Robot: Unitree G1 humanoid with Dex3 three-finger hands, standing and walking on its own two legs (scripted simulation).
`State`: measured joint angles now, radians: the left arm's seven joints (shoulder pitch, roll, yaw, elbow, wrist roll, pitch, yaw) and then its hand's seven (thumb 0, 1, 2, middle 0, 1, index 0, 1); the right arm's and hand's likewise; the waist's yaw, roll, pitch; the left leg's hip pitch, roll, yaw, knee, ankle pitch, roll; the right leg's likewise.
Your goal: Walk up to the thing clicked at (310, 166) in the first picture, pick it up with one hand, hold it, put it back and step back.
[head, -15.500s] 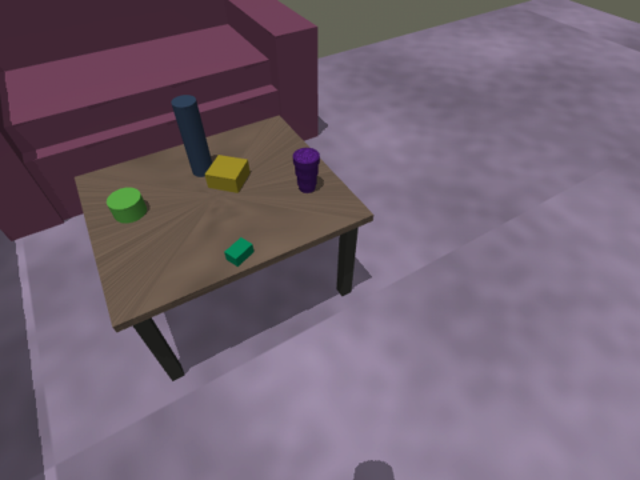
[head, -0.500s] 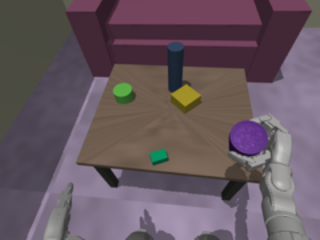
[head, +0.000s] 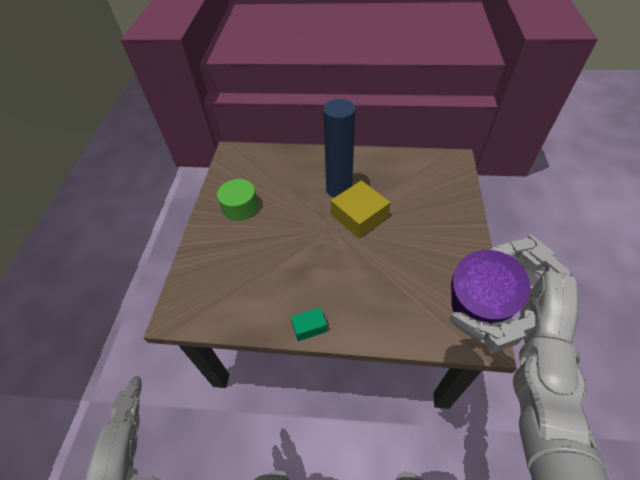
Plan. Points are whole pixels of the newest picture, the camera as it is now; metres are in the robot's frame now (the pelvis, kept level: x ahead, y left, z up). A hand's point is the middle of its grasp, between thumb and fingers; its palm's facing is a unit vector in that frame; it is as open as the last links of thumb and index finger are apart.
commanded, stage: hold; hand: right
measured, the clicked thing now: (480, 296) +0.35 -0.17 +0.03
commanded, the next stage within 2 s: none
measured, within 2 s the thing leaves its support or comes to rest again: neither
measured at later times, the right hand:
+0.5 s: hand (489, 292) +0.34 -0.16 +0.06, palm faces +0.21 +0.98 -0.01, open 10.4 cm
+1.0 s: hand (493, 293) +0.34 -0.17 +0.05, palm faces +0.24 +0.97 -0.01, open 10.4 cm
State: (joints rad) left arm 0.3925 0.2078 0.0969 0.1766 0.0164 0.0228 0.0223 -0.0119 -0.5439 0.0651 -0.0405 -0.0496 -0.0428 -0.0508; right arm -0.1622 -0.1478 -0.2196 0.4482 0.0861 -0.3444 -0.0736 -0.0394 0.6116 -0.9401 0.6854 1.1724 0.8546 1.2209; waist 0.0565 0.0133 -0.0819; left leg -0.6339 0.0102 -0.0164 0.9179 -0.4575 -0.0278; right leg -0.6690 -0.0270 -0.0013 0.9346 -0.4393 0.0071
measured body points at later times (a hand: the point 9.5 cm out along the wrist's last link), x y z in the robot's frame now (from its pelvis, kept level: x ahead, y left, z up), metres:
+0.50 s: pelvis -0.01 +0.00 +0.01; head +0.03 -0.01 +0.46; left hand +0.14 +0.26 -0.04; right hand +0.32 -0.22 +0.06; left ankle +0.00 +0.14 -0.69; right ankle +0.01 -0.12 -0.69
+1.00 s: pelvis -0.01 +0.00 +0.01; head +0.04 -0.01 +0.46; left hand +0.15 +0.27 -0.03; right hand +0.32 -0.22 +0.06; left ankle +0.00 +0.14 -0.69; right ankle +0.01 -0.12 -0.69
